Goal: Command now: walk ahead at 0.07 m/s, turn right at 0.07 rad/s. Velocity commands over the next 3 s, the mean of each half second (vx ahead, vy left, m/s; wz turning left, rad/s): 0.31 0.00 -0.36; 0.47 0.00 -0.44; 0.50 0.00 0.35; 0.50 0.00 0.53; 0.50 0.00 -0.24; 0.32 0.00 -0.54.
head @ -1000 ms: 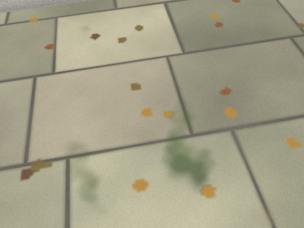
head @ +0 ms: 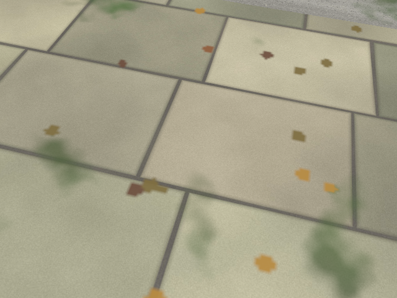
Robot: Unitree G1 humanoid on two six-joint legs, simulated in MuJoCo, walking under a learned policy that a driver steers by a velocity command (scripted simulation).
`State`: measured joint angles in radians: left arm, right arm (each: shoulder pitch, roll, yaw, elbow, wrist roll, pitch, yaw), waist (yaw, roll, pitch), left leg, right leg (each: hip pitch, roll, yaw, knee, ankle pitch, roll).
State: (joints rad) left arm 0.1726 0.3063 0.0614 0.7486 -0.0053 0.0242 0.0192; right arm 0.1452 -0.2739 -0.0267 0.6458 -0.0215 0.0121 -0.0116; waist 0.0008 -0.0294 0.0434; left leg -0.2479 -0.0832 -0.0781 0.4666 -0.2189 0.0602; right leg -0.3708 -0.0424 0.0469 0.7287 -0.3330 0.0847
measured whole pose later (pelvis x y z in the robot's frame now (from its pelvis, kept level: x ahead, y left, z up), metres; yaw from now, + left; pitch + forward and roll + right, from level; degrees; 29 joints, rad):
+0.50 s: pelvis +0.15 +0.01 -0.01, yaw -15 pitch +2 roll +1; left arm 0.41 0.31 0.07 0.73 -0.04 -0.02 0.02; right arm 0.15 -0.29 -0.06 0.65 0.00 -0.10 0.02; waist 0.04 -0.03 0.00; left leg -0.35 -0.03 0.01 0.56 -0.24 0.02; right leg -0.26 0.02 0.18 0.92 -0.49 0.00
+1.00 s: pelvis +0.38 -0.11 -0.02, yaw -28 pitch +1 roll +1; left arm 0.06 0.27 0.04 0.58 0.00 -0.05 -0.04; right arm 0.39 -0.30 -0.04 0.86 0.04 -0.06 0.00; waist -0.06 -0.01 0.08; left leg -0.15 0.04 0.02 1.05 -0.52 0.01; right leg -0.48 0.03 -0.06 0.63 -0.16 -0.08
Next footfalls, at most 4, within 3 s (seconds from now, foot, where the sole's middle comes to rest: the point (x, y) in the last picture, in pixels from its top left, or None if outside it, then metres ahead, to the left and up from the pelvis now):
0.08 right None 0.03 -0.14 -0.78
0.44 left None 0.25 0.10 -0.78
0.92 right None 0.46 -0.25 -0.78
1.48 left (240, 206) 0.82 -0.16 -0.78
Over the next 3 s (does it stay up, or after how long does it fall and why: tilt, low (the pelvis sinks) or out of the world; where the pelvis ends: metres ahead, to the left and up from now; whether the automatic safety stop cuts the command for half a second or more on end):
stays up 1.37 -0.33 -0.01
